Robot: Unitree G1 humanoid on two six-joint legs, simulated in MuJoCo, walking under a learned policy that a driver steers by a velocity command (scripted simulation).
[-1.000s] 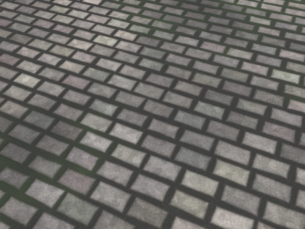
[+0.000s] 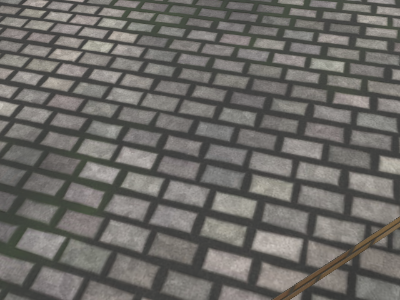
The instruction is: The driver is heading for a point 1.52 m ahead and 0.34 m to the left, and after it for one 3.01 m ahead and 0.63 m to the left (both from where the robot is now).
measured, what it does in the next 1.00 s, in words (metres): climbs: left foot, then right foot 0.14 m higher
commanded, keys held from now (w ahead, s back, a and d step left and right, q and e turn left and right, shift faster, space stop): q+shift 0.04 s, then w+q+shift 0.42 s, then w+shift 0.06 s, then w+e+shift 0.48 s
